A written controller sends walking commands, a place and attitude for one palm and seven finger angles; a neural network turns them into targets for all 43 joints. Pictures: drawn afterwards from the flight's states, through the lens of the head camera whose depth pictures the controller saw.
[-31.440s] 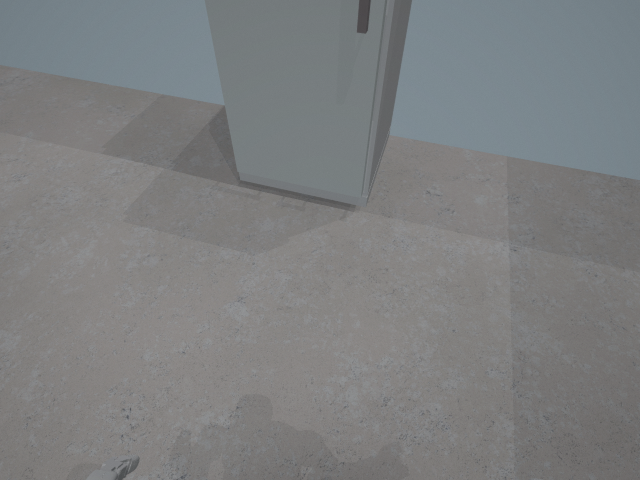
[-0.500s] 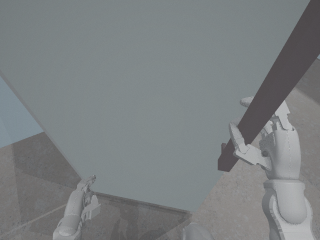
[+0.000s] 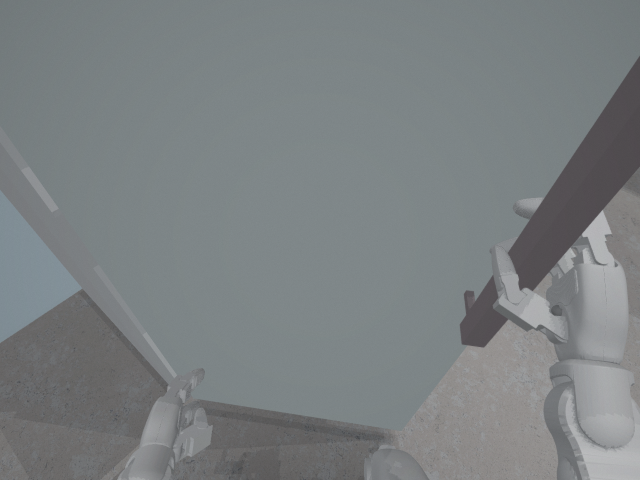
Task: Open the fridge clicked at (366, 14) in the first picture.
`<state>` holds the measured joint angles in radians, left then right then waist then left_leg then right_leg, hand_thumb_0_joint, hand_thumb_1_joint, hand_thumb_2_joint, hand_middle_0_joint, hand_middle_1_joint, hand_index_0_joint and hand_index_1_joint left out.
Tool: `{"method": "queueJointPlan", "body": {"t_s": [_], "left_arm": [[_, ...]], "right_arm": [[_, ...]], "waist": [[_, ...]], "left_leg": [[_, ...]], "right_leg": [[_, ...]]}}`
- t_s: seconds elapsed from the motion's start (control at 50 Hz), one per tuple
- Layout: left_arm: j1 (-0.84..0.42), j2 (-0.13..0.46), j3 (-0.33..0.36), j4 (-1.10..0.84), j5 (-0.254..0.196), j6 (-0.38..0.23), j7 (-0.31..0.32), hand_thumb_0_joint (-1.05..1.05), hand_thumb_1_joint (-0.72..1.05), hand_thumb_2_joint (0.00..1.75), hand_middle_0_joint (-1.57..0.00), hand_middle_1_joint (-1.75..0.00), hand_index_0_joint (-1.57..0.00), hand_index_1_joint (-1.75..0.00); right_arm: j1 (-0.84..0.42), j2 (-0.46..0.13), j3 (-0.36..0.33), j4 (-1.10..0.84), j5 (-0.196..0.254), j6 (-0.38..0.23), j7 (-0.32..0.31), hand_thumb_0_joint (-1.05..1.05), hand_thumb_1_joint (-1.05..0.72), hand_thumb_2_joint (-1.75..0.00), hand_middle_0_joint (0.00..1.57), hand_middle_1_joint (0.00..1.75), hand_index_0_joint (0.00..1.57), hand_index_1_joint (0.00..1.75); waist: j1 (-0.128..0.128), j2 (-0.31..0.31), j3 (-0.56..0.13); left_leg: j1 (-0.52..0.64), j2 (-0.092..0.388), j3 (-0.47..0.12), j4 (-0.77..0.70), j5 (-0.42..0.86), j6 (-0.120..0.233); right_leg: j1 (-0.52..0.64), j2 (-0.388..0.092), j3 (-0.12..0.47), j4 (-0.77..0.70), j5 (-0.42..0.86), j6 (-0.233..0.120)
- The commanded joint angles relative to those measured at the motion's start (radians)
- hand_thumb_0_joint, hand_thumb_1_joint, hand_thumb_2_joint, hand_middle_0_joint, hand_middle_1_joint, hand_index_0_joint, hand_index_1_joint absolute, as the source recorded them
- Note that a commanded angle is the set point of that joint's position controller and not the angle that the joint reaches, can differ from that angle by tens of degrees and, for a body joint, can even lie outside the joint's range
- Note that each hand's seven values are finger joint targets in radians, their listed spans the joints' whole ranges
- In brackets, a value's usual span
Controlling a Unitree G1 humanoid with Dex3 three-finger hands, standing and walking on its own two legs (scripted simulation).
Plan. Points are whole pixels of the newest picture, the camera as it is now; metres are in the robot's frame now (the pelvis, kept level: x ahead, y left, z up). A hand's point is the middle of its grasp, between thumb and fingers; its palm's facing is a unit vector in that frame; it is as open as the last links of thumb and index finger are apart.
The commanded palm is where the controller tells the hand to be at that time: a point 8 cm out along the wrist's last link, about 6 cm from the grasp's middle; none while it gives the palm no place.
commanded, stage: walk backward, drawing the door open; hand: right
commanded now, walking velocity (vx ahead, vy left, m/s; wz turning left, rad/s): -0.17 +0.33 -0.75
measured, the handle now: (549, 203) +0.32 -0.17 +0.24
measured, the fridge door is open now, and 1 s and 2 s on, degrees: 57 77 77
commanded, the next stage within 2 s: stop walking and hold the door back in 0.40 s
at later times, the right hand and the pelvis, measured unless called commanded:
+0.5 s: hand out of the picture +0.11 -0.08 +0.18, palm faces +0.51 +0.83 -0.22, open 7.3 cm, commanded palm +0.07 -0.11 +0.17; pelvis -0.07 +0.16 -0.01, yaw -19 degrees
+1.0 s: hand out of the picture +0.10 -0.07 +0.18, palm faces +0.55 +0.81 -0.21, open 6.8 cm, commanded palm +0.07 -0.13 +0.17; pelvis -0.18 +0.23 +0.00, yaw -30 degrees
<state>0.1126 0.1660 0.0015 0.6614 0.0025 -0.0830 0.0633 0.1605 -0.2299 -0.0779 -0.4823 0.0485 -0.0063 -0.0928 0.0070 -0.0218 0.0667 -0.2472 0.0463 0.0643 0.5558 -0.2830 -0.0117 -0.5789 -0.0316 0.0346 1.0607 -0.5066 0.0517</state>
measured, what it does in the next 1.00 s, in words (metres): steps to the left, turning right: right foot, then left foot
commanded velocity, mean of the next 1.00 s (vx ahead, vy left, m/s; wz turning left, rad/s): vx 0.04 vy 0.06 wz -0.31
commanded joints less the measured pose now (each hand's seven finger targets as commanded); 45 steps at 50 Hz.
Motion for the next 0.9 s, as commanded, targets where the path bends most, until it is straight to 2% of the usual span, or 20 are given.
{"method": "queueJointPlan", "body": {"t_s": [0.0, 0.1, 0.12, 0.14, 0.16, 0.18, 0.28, 0.36, 0.4, 0.42, 0.44, 0.46, 0.48, 0.52, 0.56, 0.72, 0.78, 0.8, 0.84, 0.88], "left_arm": [[-0.13, 0.07, 0.022, -0.2, 0.007, -0.048, 0.031, 0.0, 0.9, 0.9, -0.2, -0.3, -0.2, -0.3], [-0.05, 0.109, 0.033, -0.225, 0.017, -0.036, 0.04, 0.0, 0.9, 0.9, -0.2, -0.3, -0.2, -0.3], [-0.031, 0.144, 0.05, -0.237, 0.017, -0.034, 0.044, 0.0, 0.9, 0.9, -0.2, -0.3, -0.2, -0.3], [-0.039, 0.185, 0.071, -0.251, 0.023, -0.037, 0.041, 0.0, 0.9, 0.9, -0.2, -0.3, -0.2, -0.3], [-0.021, 0.166, 0.053, -0.24, 0.039, -0.036, 0.021, 0.0, 0.9, 0.9, -0.2, -0.3, -0.2, -0.3], [-0.067, 0.195, 0.069, -0.24, 0.026, -0.04, 0.002, 0.0, 0.9, 0.9, -0.2, -0.3, -0.2, -0.3], [-0.088, 0.149, 0.065, -0.205, 0.014, -0.045, -0.007, 0.0, 0.9, 0.9, -0.2, -0.3, -0.2, -0.3], [-0.117, 0.14, 0.049, -0.23, -0.005, -0.049, -0.005, 0.0, 0.9, 0.9, -0.2, -0.3, -0.2, -0.3], [-0.106, 0.118, 0.048, -0.224, -0.007, -0.048, -0.005, 0.0, 0.9, 0.9, -0.2, -0.3, -0.2, -0.3], [-0.107, 0.07, 0.042, -0.222, -0.011, -0.047, -0.004, 0.0, 0.9, 0.9, -0.2, -0.3, -0.2, -0.3], [-0.131, 0.076, 0.045, -0.217, -0.015, -0.063, 0.003, 0.0, 0.9, 0.9, -0.2, -0.3, -0.2, -0.3], [-0.131, 0.076, 0.027, -0.19, 0.005, -0.066, 0.011, 0.0, 0.9, 0.9, -0.2, -0.3, -0.2, -0.3], [-0.101, 0.076, 0.024, -0.182, 0.021, -0.048, 0.004, 0.0, 0.9, 0.9, -0.2, -0.3, -0.2, -0.3], [-0.095, 0.092, 0.027, -0.161, 0.002, -0.044, 0.023, 0.0, 0.9, 0.9, -0.2, -0.3, -0.2, -0.3], [-0.081, 0.114, 0.024, -0.14, 0.002, -0.03, 0.047, 0.0, 0.9, 0.9, -0.2, -0.3, -0.2, -0.3], [-0.069, 0.166, 0.014, -0.147, -0.01, 0.032, 0.045, 0.0, 0.9, 0.9, -0.2, -0.3, -0.2, -0.3], [-0.04, 0.169, 0.011, -0.127, -0.015, 0.05, 0.034, 0.0, 0.9, 0.9, -0.2, -0.3, -0.2, -0.3], [-0.037, 0.18, 0.012, -0.129, -0.01, 0.053, 0.035, 0.0, 0.9, 0.9, -0.2, -0.3, -0.2, -0.3], [-0.059, 0.235, 0.028, -0.143, -0.016, 0.06, 0.038, 0.0, 0.9, 0.9, -0.2, -0.3, -0.2, -0.3], [-0.058, 0.17, 0.026, -0.113, -0.03, 0.052, 0.031, 0.0, 0.9, 0.9, -0.2, -0.3, -0.2, -0.3]], "right_arm": [[-0.188, -0.133, -0.104, -0.368, -0.001, -0.151, 0.003, 0.0, -0.9, -0.9, 0.45, 1.4, 0.45, 1.4], [-0.107, -0.092, -0.044, -0.378, 0.019, -0.143, 0.012, 0.0, -0.9, -0.9, 0.45, 1.4, 0.45, 1.4], [-0.126, -0.082, -0.022, -0.38, 0.019, -0.145, 0.015, 0.0, -0.9, -0.9, 0.45, 1.4, 0.45, 1.4], [-0.101, -0.074, -0.005, -0.366, 0.011, -0.15, 0.019, 0.0, -0.9, -0.9, 0.45, 1.4, 0.45, 1.4], [-0.123, -0.094, -0.02, -0.346, -0.034, -0.169, 0.027, 0.0, -0.9, -0.9, 0.45, 1.4, 0.45, 1.4], [-0.162, -0.112, -0.05, -0.368, -0.032, -0.184, 0.033, 0.0, -0.9, -0.9, 0.45, 1.4, 0.45, 1.4], [-0.09, -0.085, -0.048, -0.375, -0.023, -0.145, 0.02, 0.0, -0.9, -0.9, 0.45, 1.4, 0.45, 1.4], [-0.113, -0.099, -0.062, -0.364, 0.001, -0.132, -0.01, 0.0, -0.9, -0.9, 0.45, 1.4, 0.45, 1.4], [-0.099, -0.121, -0.085, -0.364, -0.005, -0.131, -0.019, 0.0, -0.9, -0.9, 0.45, 1.4, 0.45, 1.4], [-0.083, -0.182, -0.128, -0.381, -0.007, -0.126, -0.027, 0.0, -0.9, -0.9, 0.45, 1.4, 0.45, 1.4], [-0.07, -0.232, -0.178, -0.396, -0.009, -0.119, -0.037, 0.0, -0.9, -0.9, 0.45, 1.4, 0.45, 1.4], [-0.127, -0.232, -0.185, -0.417, -0.011, -0.126, -0.048, 0.0, -0.9, -0.9, 0.45, 1.4, 0.45, 1.4], [-0.096, -0.218, -0.196, -0.401, -0.01, -0.129, -0.038, 0.0, -0.9, -0.9, 0.45, 1.4, 0.45, 1.4], [-0.19, -0.178, -0.166, -0.164, -0.008, -0.11, -0.028, 0.0, -0.9, -0.9, 0.45, 1.4, 0.45, 1.4], [-0.351, -0.189, -0.164, -0.015, -0.004, -0.107, -0.057, 0.0, -0.9, -0.9, 0.45, 1.4, 0.45, 1.4], [-0.72, -0.189, -0.063, 0.294, -0.005, -0.11, -0.053, 0.0, -0.9, -0.9, 0.45, 1.4, 0.45, 1.4], [-0.889, -0.168, -0.015, 0.385, -0.003, -0.118, -0.051, 0.0, -0.9, -0.9, 0.45, 1.4, 0.45, 1.4], [-0.923, -0.163, -0.007, 0.421, 0.002, -0.128, -0.05, 0.0, -0.9, -0.9, 0.45, 1.4, 0.45, 1.4], [-1.063, -0.143, 0.013, 0.465, 0.006, -0.143, -0.056, 0.0, -0.9, -0.9, 0.45, 1.4, 0.45, 1.4], [-1.258, -0.138, 0.034, 0.535, -0.015, -0.128, -0.043, 0.0, -0.9, -0.9, 0.45, 1.4, 0.45, 1.4]], "waist": [[-0.02, 0.215, -0.222], [0.022, 0.068, -0.251], [0.036, -0.048, -0.261], [0.006, -0.298, -0.278], [-0.002, -0.214, -0.296], [-0.012, -0.135, -0.277], [-0.018, -0.231, -0.266], [-0.023, -0.289, -0.225], [-0.031, -0.086, -0.24], [-0.031, 0.227, -0.23], [-0.059, 0.367, -0.197], [-0.037, 0.287, -0.175], [-0.036, 0.225, -0.265], [-0.008, 0.214, -0.241], [-0.006, 0.132, -0.26], [-0.055, 0.285, -0.252], [-0.024, 0.235, -0.298], [-0.014, 0.152, -0.298], [-0.011, -0.334, -0.244], [0.007, -0.225, -0.19]], "left_leg": [[0.144, 0.284, -0.015, -0.115, 0.607, 0.203], [0.017, 0.175, 0.074, 0.102, 0.397, 0.114], [-0.175, 0.104, 0.068, 0.269, 0.138, 0.054], [-0.388, -0.019, 0.011, 0.465, -0.313, -0.029], [-0.377, -0.023, -0.138, 0.564, -0.323, -0.05], [-0.374, -0.031, -0.168, 0.596, -0.239, -0.055], [-0.137, -0.037, -0.116, 0.33, -0.094, -0.046], [0.131, -0.113, 0.018, 0.103, -0.138, -0.025], [0.187, -0.04, -0.019, -0.166, -0.076, 0.007], [0.06, 0.156, -0.208, -0.354, -0.187, 0.067], [-0.098, 0.321, -0.403, -0.405, -0.164, 0.185], [-0.107, 0.345, -0.331, -0.347, 0.088, 0.189], [-0.018, 0.322, -0.196, -0.272, 0.078, 0.174], [0.074, 0.271, -0.17, -0.205, 0.262, 0.132], [0.111, 0.312, -0.182, -0.19, 0.397, 0.131], [0.177, 0.343, -0.285, -0.324, 0.01, 0.103], [0.079, 0.28, -0.194, -0.266, -0.165, 0.062], [-0.005, 0.192, -0.123, -0.177, -0.247, 0.025], [-0.268, -0.018, 0.096, 0.251, -0.217, -0.033], [-0.347, 0.004, -0.039, 0.517, -0.169, -0.009]], "right_leg": [[0.03, -0.019, -0.113, 0.083, -0.086, 0.003], [0.367, -0.027, -0.173, -0.548, 0.265, -0.013], [0.547, -0.162, 0.03, -0.649, 0.553, -0.058], [0.694, -0.465, 0.467, -0.712, 1.021, -0.182], [0.659, -0.528, 0.584, -0.713, 1.084, -0.255], [0.582, -0.515, 0.529, -0.758, 0.834, -0.263], [0.433, -0.275, 0.175, -0.712, 0.624, -0.129], [0.177, -0.195, 0.134, -0.83, 0.042, -0.109], [0.145, -0.078, 0.059, -0.628, -0.025, -0.064], [0.156, 0.028, -0.067, -0.307, -0.008, -0.005], [0.098, 0.095, -0.066, 0.077, -0.101, 0.011], [0.027, 0.05, -0.016, 0.23, -0.108, -0.003], [0.02, 0.016, -0.023, 0.261, -0.051, -0.008], [-0.058, 0.006, -0.022, 0.313, 0.038, 0.008], [-0.005, 0.001, -0.002, 0.207, 0.071, -0.001], [0.162, 0.046, -0.093, -0.364, 0.003, -0.062], [0.365, 0.057, -0.13, -0.637, 0.063, -0.09], [0.43, 0.016, -0.076, -0.724, 0.022, -0.127], [0.483, -0.28, 0.297, -0.852, -0.16, -0.257], [0.439, -0.33, 0.35, -0.842, 0.069, -0.317]]}}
